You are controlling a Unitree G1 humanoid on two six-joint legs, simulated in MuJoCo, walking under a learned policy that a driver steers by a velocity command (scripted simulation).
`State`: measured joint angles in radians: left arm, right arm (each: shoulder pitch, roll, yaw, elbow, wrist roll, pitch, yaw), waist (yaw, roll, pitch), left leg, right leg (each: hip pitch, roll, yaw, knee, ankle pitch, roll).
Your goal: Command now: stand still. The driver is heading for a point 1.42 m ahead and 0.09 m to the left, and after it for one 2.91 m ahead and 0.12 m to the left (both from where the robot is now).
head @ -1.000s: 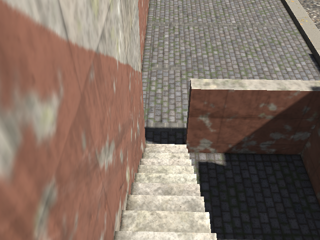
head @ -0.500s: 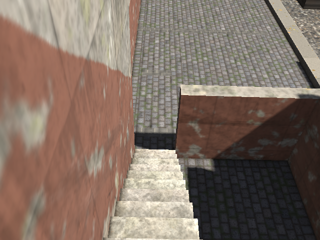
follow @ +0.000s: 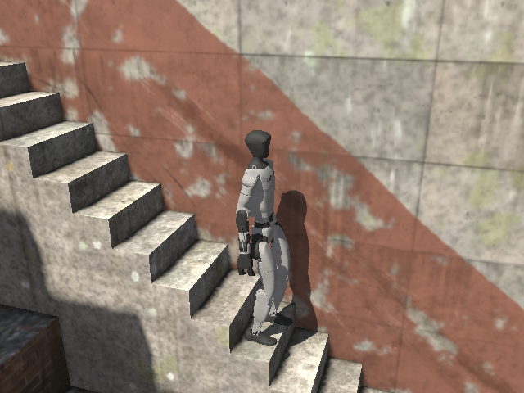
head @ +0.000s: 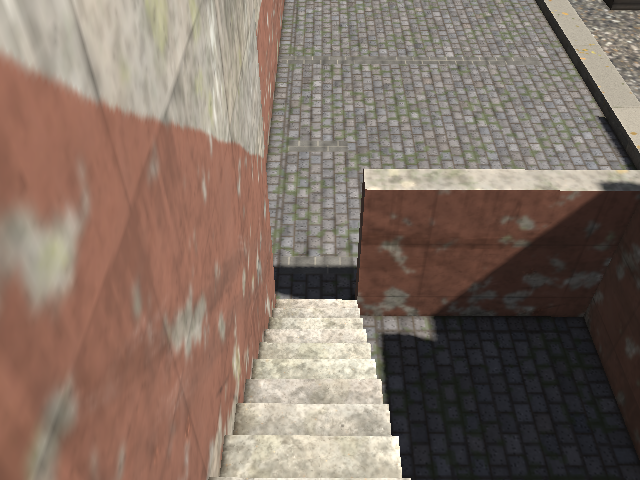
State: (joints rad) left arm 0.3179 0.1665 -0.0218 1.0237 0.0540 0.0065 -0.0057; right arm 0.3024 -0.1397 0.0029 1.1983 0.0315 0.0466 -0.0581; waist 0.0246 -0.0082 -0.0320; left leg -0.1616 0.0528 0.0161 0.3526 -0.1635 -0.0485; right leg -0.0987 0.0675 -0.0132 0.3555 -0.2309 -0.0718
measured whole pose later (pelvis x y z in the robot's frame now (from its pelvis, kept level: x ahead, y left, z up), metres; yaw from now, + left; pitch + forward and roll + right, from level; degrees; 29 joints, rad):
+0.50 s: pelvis +0.00 -0.02 +0.00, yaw +1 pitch -2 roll +0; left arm 0.33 0.16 -0.02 1.02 0.05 0.00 -0.02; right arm 0.35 -0.15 0.00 1.21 0.03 0.05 -0.06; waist 0.03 0.00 -0.02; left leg -0.18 0.09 -0.01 0.40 -0.19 -0.07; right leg -0.09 0.10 -0.04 0.35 -0.23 -0.10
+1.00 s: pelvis +0.07 +0.04 -0.05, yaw +1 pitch +0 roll -1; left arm 0.40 0.25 0.04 1.01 0.07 -0.01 -0.01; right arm 0.38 -0.24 -0.06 1.10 0.01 -0.05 -0.06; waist -0.01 -0.06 -0.08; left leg -0.30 -0.01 0.08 0.85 -0.59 0.08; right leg -0.34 0.08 0.02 1.06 -0.62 -0.05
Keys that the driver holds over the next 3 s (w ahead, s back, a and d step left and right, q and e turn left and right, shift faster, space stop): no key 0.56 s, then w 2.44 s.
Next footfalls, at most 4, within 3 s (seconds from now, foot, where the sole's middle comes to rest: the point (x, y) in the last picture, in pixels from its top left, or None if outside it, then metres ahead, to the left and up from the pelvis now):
0.90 left None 0.06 0.11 -0.78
1.38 right None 0.26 -0.05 -0.98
1.68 left None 0.50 0.17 -1.17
2.08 right None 0.76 -0.04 -1.37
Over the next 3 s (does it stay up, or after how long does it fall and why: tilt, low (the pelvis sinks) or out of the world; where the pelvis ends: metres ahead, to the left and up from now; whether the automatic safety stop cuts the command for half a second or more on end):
stays up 1.06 0.10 -0.89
